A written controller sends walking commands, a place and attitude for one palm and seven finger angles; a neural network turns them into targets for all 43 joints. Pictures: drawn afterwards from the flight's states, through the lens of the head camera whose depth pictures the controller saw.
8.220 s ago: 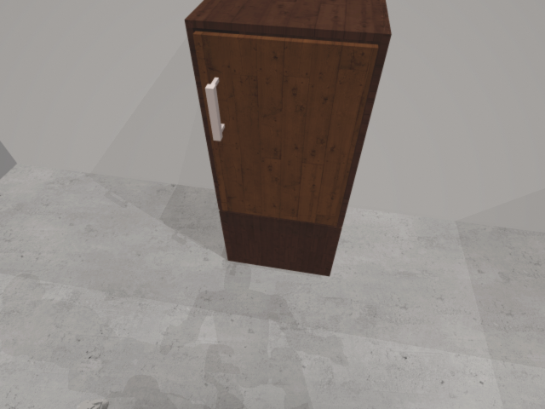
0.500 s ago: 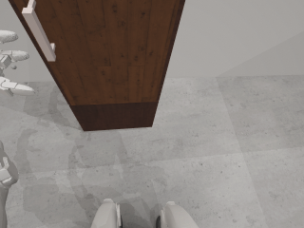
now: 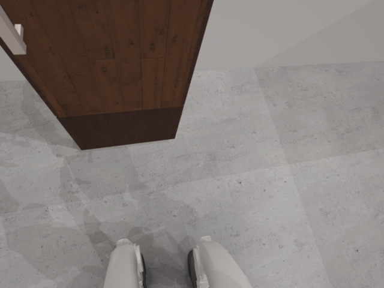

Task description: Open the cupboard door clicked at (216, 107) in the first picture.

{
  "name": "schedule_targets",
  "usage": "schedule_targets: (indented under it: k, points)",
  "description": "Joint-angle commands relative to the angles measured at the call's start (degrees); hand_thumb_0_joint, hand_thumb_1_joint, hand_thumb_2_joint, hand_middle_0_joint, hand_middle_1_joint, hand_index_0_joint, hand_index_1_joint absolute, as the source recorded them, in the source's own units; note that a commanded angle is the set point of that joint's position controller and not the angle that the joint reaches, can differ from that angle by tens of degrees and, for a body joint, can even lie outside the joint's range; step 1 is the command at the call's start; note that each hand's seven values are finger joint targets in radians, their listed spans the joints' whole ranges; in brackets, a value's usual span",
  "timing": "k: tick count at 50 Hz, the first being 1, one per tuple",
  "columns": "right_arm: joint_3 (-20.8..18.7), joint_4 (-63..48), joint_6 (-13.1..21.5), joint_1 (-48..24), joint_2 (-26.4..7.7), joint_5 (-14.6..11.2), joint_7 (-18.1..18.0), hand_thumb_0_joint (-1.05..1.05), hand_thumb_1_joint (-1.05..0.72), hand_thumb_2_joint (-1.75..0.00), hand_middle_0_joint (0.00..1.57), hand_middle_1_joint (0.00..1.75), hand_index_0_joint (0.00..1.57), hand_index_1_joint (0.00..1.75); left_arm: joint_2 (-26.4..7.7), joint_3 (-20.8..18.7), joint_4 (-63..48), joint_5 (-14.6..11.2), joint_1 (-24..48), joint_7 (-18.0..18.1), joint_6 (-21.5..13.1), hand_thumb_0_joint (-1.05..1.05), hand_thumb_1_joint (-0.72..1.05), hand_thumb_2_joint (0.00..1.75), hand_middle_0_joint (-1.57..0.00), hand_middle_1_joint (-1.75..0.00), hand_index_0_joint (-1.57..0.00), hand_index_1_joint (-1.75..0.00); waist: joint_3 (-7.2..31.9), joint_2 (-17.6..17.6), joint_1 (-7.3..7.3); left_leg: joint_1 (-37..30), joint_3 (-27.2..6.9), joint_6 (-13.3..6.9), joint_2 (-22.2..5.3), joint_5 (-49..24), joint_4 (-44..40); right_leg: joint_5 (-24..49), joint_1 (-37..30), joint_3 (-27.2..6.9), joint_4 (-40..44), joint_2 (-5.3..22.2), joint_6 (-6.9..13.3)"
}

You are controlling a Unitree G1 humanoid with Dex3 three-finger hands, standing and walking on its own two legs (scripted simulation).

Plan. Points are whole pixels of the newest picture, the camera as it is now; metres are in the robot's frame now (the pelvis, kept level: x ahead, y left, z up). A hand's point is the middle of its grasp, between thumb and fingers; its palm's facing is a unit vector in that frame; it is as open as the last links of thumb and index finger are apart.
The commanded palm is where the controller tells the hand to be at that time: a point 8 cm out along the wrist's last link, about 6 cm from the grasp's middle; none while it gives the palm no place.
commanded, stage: move the hooked fingers beside the handle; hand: left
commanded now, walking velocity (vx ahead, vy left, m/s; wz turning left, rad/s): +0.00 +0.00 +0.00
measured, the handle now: out of the picture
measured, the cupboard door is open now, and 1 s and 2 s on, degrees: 0 0 0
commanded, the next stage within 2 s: slide the fingers in behind the handle in 0.86 s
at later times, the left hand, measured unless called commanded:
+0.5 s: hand out of the picture +0.53 +0.32 +0.11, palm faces +0.08 -1.00 -0.01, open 14.0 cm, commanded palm +0.52 +0.34 +0.10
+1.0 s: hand out of the picture +0.53 +0.32 +0.11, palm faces +0.09 -1.00 -0.01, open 14.0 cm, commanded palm +0.53 +0.34 +0.10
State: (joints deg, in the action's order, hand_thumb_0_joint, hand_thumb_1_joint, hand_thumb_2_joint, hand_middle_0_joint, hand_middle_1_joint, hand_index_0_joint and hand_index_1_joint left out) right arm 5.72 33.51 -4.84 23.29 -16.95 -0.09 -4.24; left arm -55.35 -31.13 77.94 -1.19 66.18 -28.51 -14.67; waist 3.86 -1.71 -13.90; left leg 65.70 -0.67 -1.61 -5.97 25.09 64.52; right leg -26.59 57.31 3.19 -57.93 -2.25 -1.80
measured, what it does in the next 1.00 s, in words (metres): stands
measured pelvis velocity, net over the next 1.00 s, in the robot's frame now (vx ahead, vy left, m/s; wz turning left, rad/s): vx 0.00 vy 0.00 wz -0.01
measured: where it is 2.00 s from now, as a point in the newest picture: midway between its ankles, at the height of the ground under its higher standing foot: (169, 286)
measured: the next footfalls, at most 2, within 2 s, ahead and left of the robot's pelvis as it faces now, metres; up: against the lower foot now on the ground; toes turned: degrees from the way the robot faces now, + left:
none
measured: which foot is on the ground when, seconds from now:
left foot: down 0.00-1.00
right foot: down 0.00-1.00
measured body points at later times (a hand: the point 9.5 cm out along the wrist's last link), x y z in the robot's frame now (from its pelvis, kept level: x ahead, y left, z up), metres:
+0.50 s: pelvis +0.01 +0.01 +0.01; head +0.17 +0.06 +0.42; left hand +0.52 +0.38 +0.12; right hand +0.00 -0.26 -0.08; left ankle +0.04 +0.10 -0.65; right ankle +0.00 -0.15 -0.65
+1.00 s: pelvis +0.00 +0.00 -0.01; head +0.18 +0.05 +0.40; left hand +0.52 +0.38 +0.11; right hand -0.02 -0.27 -0.09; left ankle +0.04 +0.10 -0.65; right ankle +0.00 -0.15 -0.65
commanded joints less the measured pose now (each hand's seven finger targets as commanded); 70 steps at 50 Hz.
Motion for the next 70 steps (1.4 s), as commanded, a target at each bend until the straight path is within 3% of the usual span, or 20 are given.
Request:
schedule_targets:
  k: [1, 6, 10, 15, 21, 22, 25, 28, 32, 34, 39, 40, 43, 48, 51, 52, 55, 58, 61, 70]
  points:
    - [-4.71, -1.85, -0.20, 12.92, -12.33, 0.54, -0.45, 0.00, -0.90, -0.90, 0.20, 0.30, 0.20, 0.30, -18.98, -2.93, -13.16, -1.23, 19.65, 0.23, -2.99, 0.00, -0.50, 0.30, -0.30, -1.20, -0.30, -1.20, 32.99, -16.46, 1.24, -38.45, -4.78, -0.01, 1.37, -28.66, -5.26, 16.30, -0.82, 0.66, 5.74, -2.09, 2.44]
    - [-5.03, -2.04, -0.66, 13.26, -12.32, 0.71, 0.19, 0.00, -0.90, -0.90, 0.20, 0.30, 0.20, 0.30, -21.20, -5.38, -15.56, -1.37, 19.05, -0.01, -3.02, 0.00, -0.50, 0.30, -0.30, -1.20, -0.30, -1.20, 33.57, -16.47, 1.92, -38.41, -4.72, 0.03, 1.33, -29.62, -5.21, 17.05, -1.88, 0.82, 5.69, -2.48, 2.41]
    - [-5.70, -1.44, -1.08, 13.56, -12.13, 0.80, 0.95, 0.00, -0.90, -0.90, 0.20, 0.30, 0.20, 0.30, -18.50, -4.81, -19.48, -2.15, 19.29, -0.01, -3.78, 0.00, -0.50, 0.30, -0.30, -1.20, -0.30, -1.20, 35.48, -19.38, 1.91, -44.41, -5.89, 0.80, 0.92, -33.74, -5.73, 17.33, 0.19, 1.30, 6.16, -2.81, 2.68]
    - [-5.78, -1.00, -1.40, 13.39, -12.00, 0.46, 1.03, 0.00, -0.90, -0.90, 0.20, 0.30, 0.20, 0.30, -12.97, -1.11, -16.57, -2.85, 18.01, -0.39, -2.60, 0.00, -0.50, 0.30, -0.30, -1.20, -0.30, -1.20, 30.46, -17.16, 0.79, -43.62, -6.03, 0.74, 1.04, -30.35, -7.05, 15.39, 1.86, 1.71, 7.46, -2.91, 2.77]
    - [-5.86, -1.25, -1.29, 13.08, -11.90, 0.73, 1.13, 0.00, -0.90, -0.90, 0.20, 0.30, 0.20, 0.30, -11.89, -0.97, -17.67, -3.24, 17.35, 0.74, -3.42, 0.00, -0.50, 0.30, -0.30, -1.20, -0.30, -1.20, 30.27, -17.42, 1.64, -43.90, -6.19, 0.96, 1.36, -29.97, -7.72, 14.99, 1.06, 1.63, 7.72, -2.74, 3.09]
    - [-5.82, -1.20, -1.22, 12.67, -11.65, 0.59, 1.21, 0.00, -0.90, -0.90, 0.20, 0.30, 0.20, 0.30, -9.71, 0.75, -16.38, -3.18, 17.57, 0.91, -3.25, 0.00, -0.50, 0.30, -0.30, -1.20, -0.30, -1.20, 28.57, -16.61, 0.78, -43.16, -5.99, 0.82, 1.36, -28.01, -7.78, 14.33, 1.86, 1.70, 7.89, -2.74, 3.00]
    - [-5.83, -1.41, -1.14, 12.34, -11.90, 0.75, 1.23, 0.00, -0.90, -0.90, 0.20, 0.30, 0.20, 0.30, -11.48, -0.90, -17.62, -3.31, 18.18, 1.73, -4.15, 0.00, -0.50, 0.30, -0.30, -1.20, -0.30, -1.20, 29.68, -17.03, 1.50, -43.42, -6.15, 0.95, 1.47, -28.13, -7.86, 14.38, 0.93, 1.57, 7.58, -2.60, 3.14]
    - [-5.42, -1.83, -0.90, 11.63, -11.93, 0.37, 1.04, 0.00, -0.90, -0.90, 0.20, 0.30, 0.20, 0.30, -12.35, -0.80, -14.61, -2.84, 17.62, 2.11, -4.02, 0.00, -0.50, 0.30, -0.30, -1.20, -0.30, -1.20, 26.95, -13.92, 1.07, -38.46, -5.18, 0.27, 1.87, -23.79, -7.69, 13.45, -0.66, 1.09, 7.79, -2.49, 2.92]
    - [-4.87, -2.06, -0.43, 10.96, -12.00, 0.21, 0.53, 0.00, -0.90, -0.90, 0.20, 0.30, 0.20, 0.30, -14.82, -1.13, -13.06, -2.08, 19.65, 2.16, -4.63, 0.00, -0.50, 0.30, -0.30, -1.20, -0.30, -1.20, 26.53, -13.48, 0.28, -35.14, -4.49, -0.19, 1.89, -21.30, -6.37, 12.68, -0.67, 0.59, 7.15, -2.36, 2.68]
    - [-4.79, -2.24, -0.23, 10.94, -12.24, 0.35, 0.17, 0.00, -0.90, -0.90, 0.20, 0.30, 0.20, 0.30, -17.57, -2.86, -14.08, -1.93, 20.01, 1.90, -5.37, 0.00, -0.50, 0.30, -0.30, -1.20, -0.30, -1.20, 28.92, -15.12, 0.72, -35.61, -4.63, -0.14, 1.80, -22.91, -5.64, 13.52, -0.96, 0.50, 6.14, -2.41, 2.92]
    - [-4.45, -1.73, -0.18, 11.22, -12.17, 0.10, -0.11, 0.00, -0.90, -0.90, 0.20, 0.30, 0.20, 0.30, -18.33, -2.58, -14.07, -2.44, 21.38, -0.12, -5.07, 0.00, -0.50, 0.30, -0.30, -1.20, -0.30, -1.20, 31.76, -16.80, 0.61, -35.98, -4.63, -0.23, 1.68, -24.84, -4.12, 14.88, -0.79, 0.45, 5.21, -2.52, 2.75]
    - [-4.54, -1.61, -0.28, 11.32, -12.16, 0.06, -0.06, 0.00, -0.90, -0.90, 0.20, 0.30, 0.20, 0.30, -18.26, -2.29, -14.68, -2.29, 21.60, -0.38, -4.87, 0.00, -0.50, 0.30, -0.30, -1.20, -0.30, -1.20, 32.86, -18.01, 0.71, -37.43, -4.82, -0.01, 1.53, -25.90, -4.08, 15.17, -0.13, 0.52, 5.18, -2.47, 2.66]
    - [-4.28, -1.46, -0.45, 11.44, -12.05, -0.14, -0.11, 0.00, -0.90, -0.90, 0.20, 0.30, 0.20, 0.30, -16.55, -0.98, -12.25, -2.53, 20.96, -0.93, -3.22, 0.00, -0.50, 0.30, -0.30, -1.20, -0.30, -1.20, 30.05, -14.50, -0.03, -34.32, -4.62, -0.40, 1.50, -22.78, -4.02, 13.74, 0.22, 0.69, 5.58, -2.59, 2.30]
    - [-4.11, -1.10, -0.16, 11.85, -11.96, -0.02, -0.23, 0.00, -0.90, -0.90, 0.20, 0.30, 0.20, 0.30, -18.16, -1.80, -13.53, -2.23, 22.01, -0.64, -3.08, 0.00, -0.50, 0.30, -0.30, -1.20, -0.30, -1.20, 31.12, -15.89, 0.17, -33.92, -4.57, -0.51, 1.44, -22.85, -3.46, 13.78, 0.22, 0.69, 5.18, -2.65, 2.43]
    - [-4.16, -0.95, -0.09, 12.15, -11.92, 0.10, -0.10, 0.00, -0.90, -0.90, 0.20, 0.30, 0.20, 0.30, -17.83, -1.78, -13.98, -2.20, 22.07, -0.33, -3.28, 0.00, -0.50, 0.30, -0.30, -1.20, -0.30, -1.20, 31.57, -16.61, 0.32, -34.58, -4.87, -0.35, 1.40, -23.16, -3.48, 13.48, 0.86, 0.81, 4.98, -2.70, 2.57]
    - [-4.19, -0.88, 0.05, 12.04, -11.70, 0.07, 0.06, 0.00, -0.90, -0.90, 0.20, 0.30, 0.20, 0.30, -15.76, -0.27, -13.89, -2.32, 22.50, -0.24, -2.99, 0.00, -0.50, 0.30, -0.30, -1.20, -0.30, -1.20, 30.82, -17.07, -0.16, -34.51, -4.81, -0.39, 1.39, -22.79, -3.53, 13.39, 1.45, 0.81, 5.13, -2.76, 2.53]
    - [-4.57, -0.91, 0.03, 12.59, -11.76, 0.26, 0.38, 0.00, -0.90, -0.90, 0.20, 0.30, 0.20, 0.30, -15.68, -1.21, -16.04, -2.53, 21.83, 0.40, -3.08, 0.00, -0.50, 0.30, -0.30, -1.20, -0.30, -1.20, 33.48, -18.15, 0.77, -37.83, -5.48, 0.01, 1.39, -25.54, -4.17, 14.41, 1.03, 1.15, 5.02, -2.78, 2.73]
    - [-4.70, -0.65, -0.02, 12.73, -11.72, 0.37, 0.62, 0.00, -0.90, -0.90, 0.20, 0.30, 0.20, 0.30, -15.11, -1.34, -15.44, -2.52, 21.33, 1.22, -2.42, 0.00, -0.50, 0.30, -0.30, -1.20, -0.30, -1.20, 31.42, -15.75, 0.23, -36.16, -5.32, -0.20, 1.32, -23.32, -4.47, 13.55, 0.91, 1.23, 5.49, -2.78, 2.50]
    - [-4.93, -0.78, -0.02, 12.85, -11.62, 0.54, 0.93, 0.00, -0.90, -0.90, 0.20, 0.30, 0.20, 0.30, -15.02, -1.87, -17.14, -2.37, 20.46, 2.01, -2.82, 0.00, -0.50, 0.30, -0.30, -1.20, -0.30, -1.20, 32.74, -17.15, 1.11, -37.68, -5.21, 0.09, 1.45, -25.24, -4.78, 14.57, 0.23, 1.20, 5.52, -2.76, 2.65]
    - [-5.40, -0.54, -0.06, 12.57, -11.45, 0.56, 1.52, 0.00, -0.90, -0.90, 0.20, 0.30, 0.20, 0.30, -10.86, -0.15, -16.88, -2.86, 20.27, 3.64, -3.95, 0.00, -0.50, 0.30, -0.30, -1.20, -0.30, -1.20, 29.76, -16.09, 0.47, -38.19, -5.24, 0.26, 1.54, -24.51, -5.85, 14.34, 0.68, 1.27, 6.26, -2.84, 2.74]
